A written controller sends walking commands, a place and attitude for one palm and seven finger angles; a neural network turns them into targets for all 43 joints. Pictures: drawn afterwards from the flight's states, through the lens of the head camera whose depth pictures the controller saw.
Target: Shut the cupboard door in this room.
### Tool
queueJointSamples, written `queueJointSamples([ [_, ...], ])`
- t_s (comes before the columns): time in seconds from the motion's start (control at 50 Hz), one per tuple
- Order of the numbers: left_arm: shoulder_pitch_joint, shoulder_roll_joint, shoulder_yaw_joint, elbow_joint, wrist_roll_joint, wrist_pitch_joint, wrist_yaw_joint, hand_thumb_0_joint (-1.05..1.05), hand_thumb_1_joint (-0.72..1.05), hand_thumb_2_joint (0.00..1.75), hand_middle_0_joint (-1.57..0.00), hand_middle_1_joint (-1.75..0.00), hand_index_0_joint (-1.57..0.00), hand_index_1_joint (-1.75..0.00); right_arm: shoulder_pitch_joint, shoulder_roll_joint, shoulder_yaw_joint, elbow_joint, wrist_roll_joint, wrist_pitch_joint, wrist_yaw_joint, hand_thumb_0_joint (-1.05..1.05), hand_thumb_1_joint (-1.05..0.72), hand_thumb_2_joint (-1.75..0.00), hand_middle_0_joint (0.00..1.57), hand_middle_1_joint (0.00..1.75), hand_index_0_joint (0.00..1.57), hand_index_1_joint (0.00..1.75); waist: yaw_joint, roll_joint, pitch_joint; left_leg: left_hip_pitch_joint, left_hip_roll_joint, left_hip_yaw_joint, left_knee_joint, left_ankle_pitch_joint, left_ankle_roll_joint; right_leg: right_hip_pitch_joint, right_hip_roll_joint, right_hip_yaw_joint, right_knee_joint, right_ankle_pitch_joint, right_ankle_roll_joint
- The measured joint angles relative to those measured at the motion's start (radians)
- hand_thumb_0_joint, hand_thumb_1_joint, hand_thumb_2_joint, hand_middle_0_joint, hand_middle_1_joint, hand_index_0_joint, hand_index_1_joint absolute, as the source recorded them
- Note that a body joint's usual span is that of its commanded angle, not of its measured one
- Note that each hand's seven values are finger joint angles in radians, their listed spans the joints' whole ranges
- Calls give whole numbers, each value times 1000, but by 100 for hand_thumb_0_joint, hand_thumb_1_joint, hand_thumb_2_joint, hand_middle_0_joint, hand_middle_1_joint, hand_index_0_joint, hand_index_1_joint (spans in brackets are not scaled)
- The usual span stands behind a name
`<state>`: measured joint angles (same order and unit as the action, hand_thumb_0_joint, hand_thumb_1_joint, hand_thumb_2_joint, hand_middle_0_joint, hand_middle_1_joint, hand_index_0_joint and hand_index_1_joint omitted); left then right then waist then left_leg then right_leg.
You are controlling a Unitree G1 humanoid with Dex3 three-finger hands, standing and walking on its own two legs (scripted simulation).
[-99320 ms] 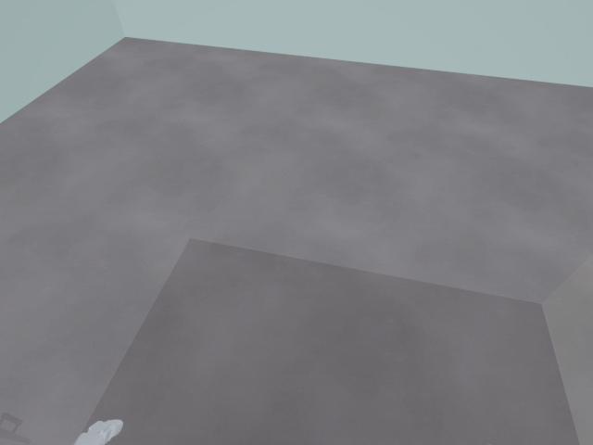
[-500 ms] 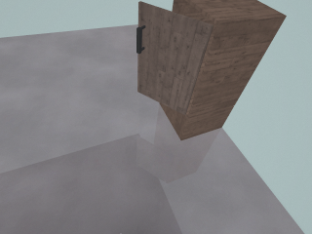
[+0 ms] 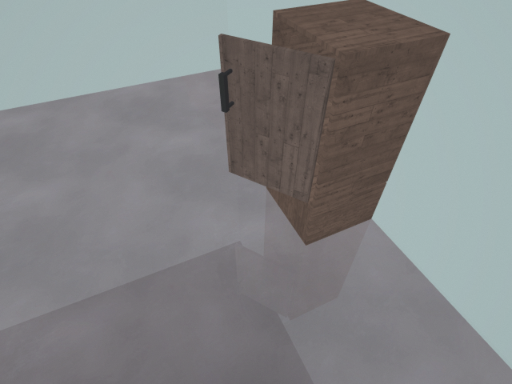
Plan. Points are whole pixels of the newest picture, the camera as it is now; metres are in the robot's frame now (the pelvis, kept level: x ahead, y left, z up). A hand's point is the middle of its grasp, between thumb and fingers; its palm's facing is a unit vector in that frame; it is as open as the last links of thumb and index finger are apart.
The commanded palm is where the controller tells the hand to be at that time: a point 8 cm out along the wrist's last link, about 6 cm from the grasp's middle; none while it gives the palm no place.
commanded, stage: let the arm hang, fingers relaxed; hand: left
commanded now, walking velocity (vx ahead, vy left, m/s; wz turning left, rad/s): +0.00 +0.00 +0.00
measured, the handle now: (227, 90) +1.04 +0.16 -0.05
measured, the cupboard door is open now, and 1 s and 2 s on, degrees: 36 36 36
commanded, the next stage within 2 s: look to check the result in 0.22 s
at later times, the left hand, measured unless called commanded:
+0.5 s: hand out of the picture -0.02 +0.15 -0.17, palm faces +0.04 -0.98 -0.19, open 7.4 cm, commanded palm none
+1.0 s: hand out of the picture +0.00 +0.15 -0.18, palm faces +0.05 -0.98 -0.19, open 7.4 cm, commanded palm none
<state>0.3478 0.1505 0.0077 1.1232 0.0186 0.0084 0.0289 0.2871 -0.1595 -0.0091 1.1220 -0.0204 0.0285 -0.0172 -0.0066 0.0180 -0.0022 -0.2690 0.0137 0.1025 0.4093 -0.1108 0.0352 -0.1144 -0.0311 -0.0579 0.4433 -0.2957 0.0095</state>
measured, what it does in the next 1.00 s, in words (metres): stands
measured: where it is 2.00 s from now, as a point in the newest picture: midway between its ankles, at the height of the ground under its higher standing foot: outside the picture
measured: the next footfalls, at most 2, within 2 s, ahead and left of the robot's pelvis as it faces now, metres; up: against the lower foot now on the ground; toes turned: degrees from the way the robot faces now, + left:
right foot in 1.76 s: +0.09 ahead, -0.15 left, +0.00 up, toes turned +26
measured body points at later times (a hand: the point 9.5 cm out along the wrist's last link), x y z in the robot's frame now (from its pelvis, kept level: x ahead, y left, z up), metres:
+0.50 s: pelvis +0.02 -0.01 +0.00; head +0.02 -0.02 +0.45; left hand -0.02 +0.21 -0.16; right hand +0.00 -0.22 -0.16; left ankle +0.07 +0.10 -0.74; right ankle -0.03 -0.12 -0.74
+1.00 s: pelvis +0.03 -0.02 +0.00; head +0.03 -0.02 +0.45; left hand +0.00 +0.20 -0.16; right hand +0.03 -0.24 -0.16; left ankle +0.07 +0.10 -0.74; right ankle -0.03 -0.12 -0.74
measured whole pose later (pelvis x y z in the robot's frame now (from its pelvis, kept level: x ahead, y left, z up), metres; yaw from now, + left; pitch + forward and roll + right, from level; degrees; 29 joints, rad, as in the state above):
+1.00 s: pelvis +0.03 -0.02 +0.00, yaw +0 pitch -2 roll +0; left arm 0.32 0.14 0.01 1.13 0.01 -0.01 0.04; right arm 0.26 -0.15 0.00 1.14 -0.02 0.02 -0.03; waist -0.01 0.00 0.04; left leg -0.23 0.03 0.08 0.41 -0.15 0.00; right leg -0.05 -0.01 -0.07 0.39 -0.31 -0.01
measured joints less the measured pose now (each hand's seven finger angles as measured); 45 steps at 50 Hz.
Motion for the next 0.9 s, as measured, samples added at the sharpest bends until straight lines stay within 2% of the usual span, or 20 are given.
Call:
queueJointSamples([
  [0.2, -27, -31, -1, -2, -2, -9, -1, 1, 91, 90, -20, -30, -20, -30, 20, 15, 1, 13, 0, -11, -6, 1, -91, -90, 20, 30, 20, 30, -5, -17, 13, 6, 0, -2, -18, 4, -6, 4, 2, -1, -14, 0, -4],
  [0.46, -6, -19, 4, 21, -5, -11, 8, 1, 91, 90, -20, -30, -20, -30, 8, 28, 4, 18, 3, -15, -10, 1, -91, -90, 20, 30, 20, 30, -1, -11, 28, 24, 11, -6, -7, -18, -17, 37, 14, -3, -36, -5, -13],
  [0.9, -19, -17, 0, 19, -4, -16, 7, 1, 91, 90, -20, -30, -20, -30, -29, 7, 5, 17, 3, -15, -11, 1, -91, -90, 20, 30, 20, 30, 5, -19, 36, 44, 20, -11, -9, -32, -30, 70, 25, -6, -63, -8, -23],
])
